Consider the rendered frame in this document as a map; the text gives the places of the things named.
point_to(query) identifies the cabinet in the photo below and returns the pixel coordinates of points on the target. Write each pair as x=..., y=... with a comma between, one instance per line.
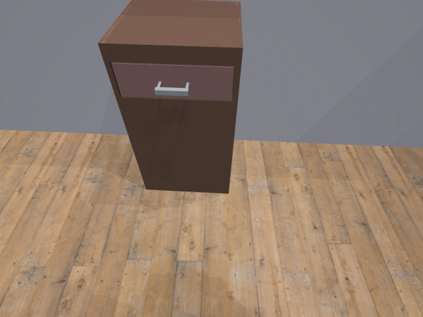
x=183, y=145

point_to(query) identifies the handle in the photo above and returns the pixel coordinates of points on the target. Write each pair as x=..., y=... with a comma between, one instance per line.
x=171, y=91

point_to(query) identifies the drawer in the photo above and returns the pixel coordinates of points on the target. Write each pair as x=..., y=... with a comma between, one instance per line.
x=206, y=82

